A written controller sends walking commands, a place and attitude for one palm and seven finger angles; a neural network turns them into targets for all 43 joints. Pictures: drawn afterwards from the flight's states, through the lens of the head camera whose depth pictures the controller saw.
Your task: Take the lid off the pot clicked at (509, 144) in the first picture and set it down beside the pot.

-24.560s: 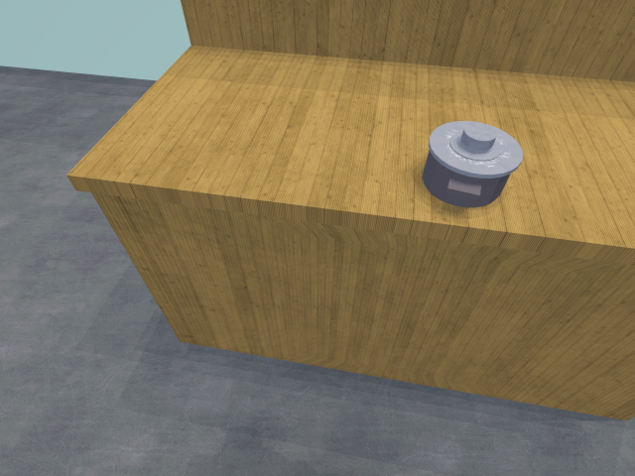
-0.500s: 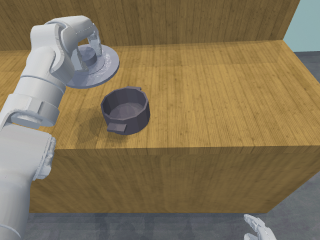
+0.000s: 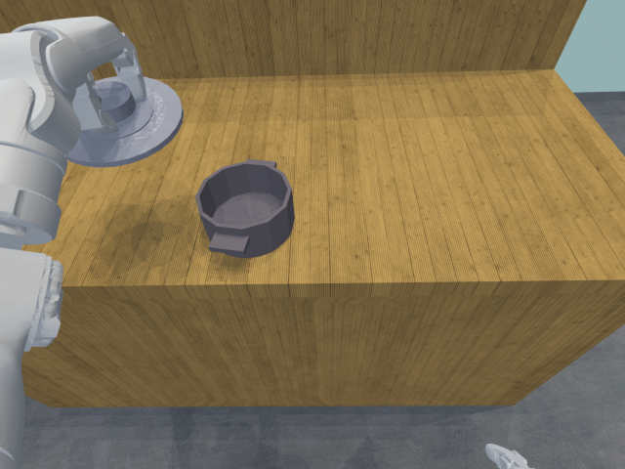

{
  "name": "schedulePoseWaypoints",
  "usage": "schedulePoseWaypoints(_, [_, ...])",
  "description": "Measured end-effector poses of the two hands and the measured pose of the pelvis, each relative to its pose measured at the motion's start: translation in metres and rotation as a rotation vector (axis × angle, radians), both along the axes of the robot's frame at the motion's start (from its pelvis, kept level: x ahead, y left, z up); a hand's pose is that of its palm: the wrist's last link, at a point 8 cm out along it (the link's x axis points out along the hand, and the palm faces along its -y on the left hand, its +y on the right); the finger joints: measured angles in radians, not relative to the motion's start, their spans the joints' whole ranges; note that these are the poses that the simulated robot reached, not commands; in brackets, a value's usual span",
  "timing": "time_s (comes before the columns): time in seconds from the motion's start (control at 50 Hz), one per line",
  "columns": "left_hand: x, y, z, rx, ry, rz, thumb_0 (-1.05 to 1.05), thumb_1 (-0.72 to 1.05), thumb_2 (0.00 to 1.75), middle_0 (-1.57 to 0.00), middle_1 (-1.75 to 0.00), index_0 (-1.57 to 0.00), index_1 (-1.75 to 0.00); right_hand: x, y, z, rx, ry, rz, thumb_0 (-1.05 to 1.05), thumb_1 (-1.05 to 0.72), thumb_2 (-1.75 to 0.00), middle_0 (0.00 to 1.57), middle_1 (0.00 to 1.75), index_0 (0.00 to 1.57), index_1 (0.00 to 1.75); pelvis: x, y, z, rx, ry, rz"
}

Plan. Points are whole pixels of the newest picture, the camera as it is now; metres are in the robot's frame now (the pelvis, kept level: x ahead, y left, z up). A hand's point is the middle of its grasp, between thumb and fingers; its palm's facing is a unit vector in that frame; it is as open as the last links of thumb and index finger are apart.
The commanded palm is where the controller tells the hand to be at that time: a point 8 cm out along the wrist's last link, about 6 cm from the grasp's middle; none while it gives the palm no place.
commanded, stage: move the lid sideways beside the pot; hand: left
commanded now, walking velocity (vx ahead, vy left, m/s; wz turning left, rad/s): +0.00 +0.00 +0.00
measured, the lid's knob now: (109, 102) +0.48 +0.24 +0.23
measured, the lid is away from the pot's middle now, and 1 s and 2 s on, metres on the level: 0.13 0.24 0.24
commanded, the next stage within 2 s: lower the lid onto the table in 1.10 s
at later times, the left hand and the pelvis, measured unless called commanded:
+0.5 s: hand (46, 114) +0.44 +0.29 +0.24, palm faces -0.26 -0.03 -0.96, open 8.5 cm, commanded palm +0.45 +0.29 +0.32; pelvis -0.01 +0.01 +0.00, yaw +0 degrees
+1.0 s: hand (3, 107) +0.45 +0.34 +0.25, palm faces -0.25 -0.07 -0.97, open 8.5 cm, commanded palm +0.45 +0.34 +0.32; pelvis +0.01 +0.01 +0.00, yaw +0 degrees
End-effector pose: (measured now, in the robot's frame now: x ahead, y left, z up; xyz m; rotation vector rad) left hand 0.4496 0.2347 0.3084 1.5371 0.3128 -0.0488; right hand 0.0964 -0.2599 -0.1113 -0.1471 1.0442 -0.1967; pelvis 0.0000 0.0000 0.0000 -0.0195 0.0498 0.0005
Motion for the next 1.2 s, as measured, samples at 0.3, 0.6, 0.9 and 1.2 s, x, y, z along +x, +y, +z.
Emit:
schedulePoseWaypoints(0.3, [-0.007,0.030,0.000,0.010,0.003,0.036,-0.01,0.07,0.91,-0.67,-0.92,-0.65,-0.89,0.001,0.008,0.002,-0.002,0.004,0.001,0.01,-0.90,-0.90,0.20,0.30,0.20,0.30,-0.004,0.007,-0.001,-0.005,0.010,0.001])
schedulePoseWaypoints(0.6, [-0.009,0.064,-0.007,0.004,0.048,0.084,-0.01,0.07,0.92,-0.67,-0.92,-0.65,-0.89,-0.012,0.006,0.001,-0.039,0.056,-0.003,0.01,-0.90,-0.90,0.20,0.30,0.20,0.30,-0.004,0.008,-0.001,-0.012,0.016,0.007])
schedulePoseWaypoints(0.9, [0.001,0.093,-0.008,0.010,0.050,0.125,-0.01,0.07,0.91,-0.67,-0.92,-0.65,-0.89,-0.031,-0.001,-0.001,-0.060,0.141,-0.049,0.01,-0.90,-0.90,0.20,0.30,0.20,0.30,0.005,0.010,0.000,-0.015,0.042,-0.004])
schedulePoseWaypoints(1.2, [-0.015,0.112,-0.006,0.026,0.054,0.187,-0.01,0.07,0.91,-0.67,-0.92,-0.65,-0.89,-0.012,0.003,-0.002,-0.043,0.119,-0.022,0.01,-0.90,-0.90,0.20,0.30,0.20,0.30,0.003,0.008,-0.001,-0.019,0.051,0.005])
